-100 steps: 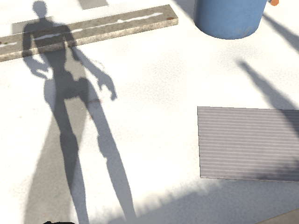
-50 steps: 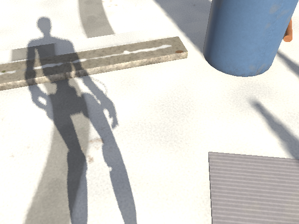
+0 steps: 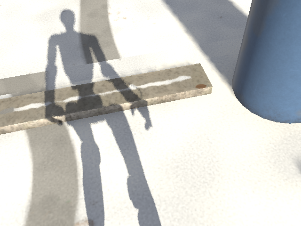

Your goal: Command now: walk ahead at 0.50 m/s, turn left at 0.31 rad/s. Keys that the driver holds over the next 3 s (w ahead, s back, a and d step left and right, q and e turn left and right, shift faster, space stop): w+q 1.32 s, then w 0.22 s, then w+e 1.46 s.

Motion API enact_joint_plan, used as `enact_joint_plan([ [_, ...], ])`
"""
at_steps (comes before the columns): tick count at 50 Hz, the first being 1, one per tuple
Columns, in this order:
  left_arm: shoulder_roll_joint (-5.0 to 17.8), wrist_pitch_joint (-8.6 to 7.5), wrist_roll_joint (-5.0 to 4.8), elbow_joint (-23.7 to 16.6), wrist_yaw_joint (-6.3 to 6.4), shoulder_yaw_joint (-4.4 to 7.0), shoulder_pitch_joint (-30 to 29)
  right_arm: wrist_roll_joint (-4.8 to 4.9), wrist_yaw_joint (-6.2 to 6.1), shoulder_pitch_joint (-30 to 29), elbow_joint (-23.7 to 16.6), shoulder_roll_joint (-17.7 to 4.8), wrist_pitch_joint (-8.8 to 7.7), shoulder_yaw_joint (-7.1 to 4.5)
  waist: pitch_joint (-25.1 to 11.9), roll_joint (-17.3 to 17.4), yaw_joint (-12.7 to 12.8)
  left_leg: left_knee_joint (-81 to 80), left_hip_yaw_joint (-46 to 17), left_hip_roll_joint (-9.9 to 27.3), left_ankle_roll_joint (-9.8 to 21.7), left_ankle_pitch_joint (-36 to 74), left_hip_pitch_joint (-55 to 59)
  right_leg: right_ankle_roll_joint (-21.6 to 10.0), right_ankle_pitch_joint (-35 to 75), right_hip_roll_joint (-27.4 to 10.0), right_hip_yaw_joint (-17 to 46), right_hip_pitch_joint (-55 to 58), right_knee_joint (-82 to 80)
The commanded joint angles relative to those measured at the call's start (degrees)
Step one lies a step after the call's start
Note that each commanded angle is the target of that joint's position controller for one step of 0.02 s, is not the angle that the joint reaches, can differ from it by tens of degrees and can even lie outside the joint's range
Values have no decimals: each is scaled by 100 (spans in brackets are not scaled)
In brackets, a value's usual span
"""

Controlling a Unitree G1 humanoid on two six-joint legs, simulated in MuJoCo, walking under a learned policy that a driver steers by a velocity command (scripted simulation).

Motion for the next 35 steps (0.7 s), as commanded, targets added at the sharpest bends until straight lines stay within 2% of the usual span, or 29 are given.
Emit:
enact_joint_plan([
  [1, 722, -123, 27, -140, 73, 179, -44, -1, -21, -32, -322, -195, 12, -92, -22, -579, -71, -440, -415, 165, -39, 781, -800, -675, 1585, -1654, 960, 628, -1062],
  [5, 754, -112, 13, 21, 167, 163, -34, -50, 105, -608, -549, -78, -8, -63, 149, -592, 26, -1726, -71, 22, -15, 2025, -389, -430, 1759, -1390, 118, 421, -1165],
  [7, 802, -106, -24, 153, 198, 167, 180, -67, 175, -1021, -711, 19, 9, -8, 295, -545, 175, -2155, 148, 5, 23, 2258, -243, -389, 1667, -1446, -64, 527, -1221],
  [10, 878, -29, -62, 363, 213, 201, 531, -49, 280, -1493, -965, 47, 26, 37, 479, -453, 324, -2513, 294, -18, 127, 1903, -609, -388, 1988, -1702, -201, 1366, -990],
  [12, 978, 64, -102, 403, 233, 242, 574, -36, 375, -1717, -1155, 8, 24, 33, 505, -496, 319, -2655, 513, -91, 240, 1327, -696, -361, 2714, -1860, -307, 1832, -647],
  [14, 1138, 131, -128, 367, 284, 288, 480, -38, 442, -1601, -1253, -131, 33, -31, 272, -721, 128, -2686, 918, -386, 434, 633, -73, -270, 4530, -1886, -487, 1992, -8],
  [15, 1244, 172, -129, 351, 315, 315, 448, -28, 453, -1299, -1233, -248, 48, -94, 39, -865, -80, -2647, 1080, -585, 552, 308, 464, -221, 5437, -1883, -562, 2003, 556],
  [16, 1303, 204, -133, 323, 331, 321, 344, -8, 440, -584, -1077, -461, 56, -216, -314, -848, -502, -2893, 1143, -790, 734, 404, 1443, -131, 5800, -1785, -666, 1760, 1512],
  [17, 1295, 191, -134, 228, 341, 300, 230, -9, 354, 466, -814, -868, 79, -416, -840, -594, -1016, -3192, 597, -647, 1022, 682, 3224, 69, 4857, -1553, -716, 670, 2969],
  [18, 592, 50, 28, -65, 202, 55, 608, -1, 256, 1003, -712, -1508, 77, -555, -1479, 823, -733, -3338, -2259, 897, 2044, 130, 5676, 446, 341, -590, -570, -2115, 5314],
  [19, 631, -240, -65, -146, 68, 7, 436, -43, 224, 1106, -794, -1264, 47, -424, -2202, 777, -715, -4332, -4350, 1575, 2463, -384, 6277, 369, -2356, 5, 726, -3107, 6224],
  [20, 1010, -391, -284, -317, -5, 134, -257, -124, 201, 918, -797, -896, 19, -311, -1523, 448, -864, -4463, -3455, 1316, 2063, -84, 5856, 202, -1910, -359, 1038, -3646, 6231],
  [21, 966, -441, -297, -386, 14, 119, -461, -92, 198, 457, -872, -678, -31, -258, -962, 66, -625, -4495, -2611, 1061, 1804, 437, 4973, 135, -1361, -629, 990, -3508, 5697],
  [22, 929, -424, -156, -348, 74, 149, -497, -58, 212, 66, -939, -541, -56, -207, -556, -290, -372, -4583, -2046, 819, 1620, 1015, 4081, 197, -1084, -805, 915, -3143, 5171],
  [23, 944, -347, -79, -346, 107, 197, -403, -72, 203, -142, -1005, -415, -75, -154, -407, -256, -162, -4701, -1718, 647, 1533, 1436, 3478, 292, -882, -936, 904, -2728, 4826],
  [24, 908, -260, -50, -384, 114, 213, -339, -73, 189, -192, -1037, -405, -77, -138, -348, -207, -34, -4805, -1633, 549, 1525, 1595, 3089, 388, -795, -967, 894, -2460, 4632],
  [26, 755, -144, 16, -478, 134, 199, -392, -49, 132, -115, -1032, -556, -89, -165, -216, -133, 51, -4911, -1391, 456, 1535, 1899, 2576, 597, -584, -937, 761, -2352, 4099],
  [28, 655, -106, 52, -665, 166, 156, -879, -60, 57, 42, -1015, -744, -86, -214, -32, -48, -51, -4955, -1140, 274, 1429, 1961, 2197, 729, 63, -813, 655, -2343, 3212],
  [29, 579, -111, 61, -742, 158, 120, -1130, -50, 31, 125, -995, -760, -69, -223, 11, 9, -134, -4914, -1001, 124, 1313, 1858, 2044, 736, 502, -712, 630, -2187, 2683],
  [32, 496, -136, -7, -945, 95, 57, -1697, -47, 13, 408, -921, -785, -23, -234, 43, 223, -394, -4811, -977, -58, 1042, 1258, 1829, 712, 1503, -386, 596, -1639, 1500],
  [35, 698, -160, -93, -1121, 40, 82, -1970, 11, 4, 620, -825, -735, -7, -228, 52, 286, -472, -4549, -1469, 162, 977, 723, 2249, 645, 1480, -324, 830, -1558, 1016],
])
